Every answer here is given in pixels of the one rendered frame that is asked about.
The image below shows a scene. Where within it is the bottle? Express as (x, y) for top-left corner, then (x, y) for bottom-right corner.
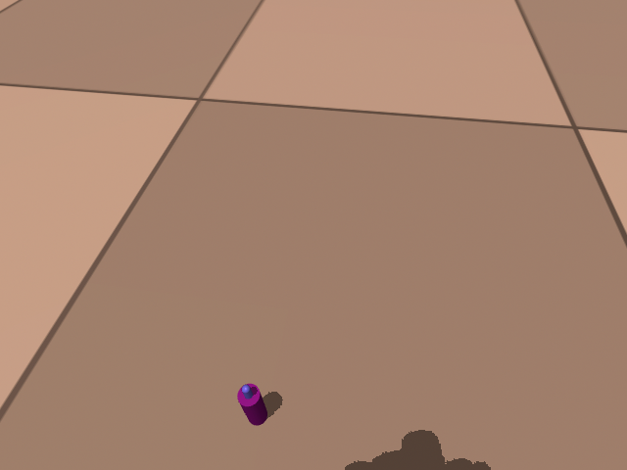
(237, 384), (267, 426)

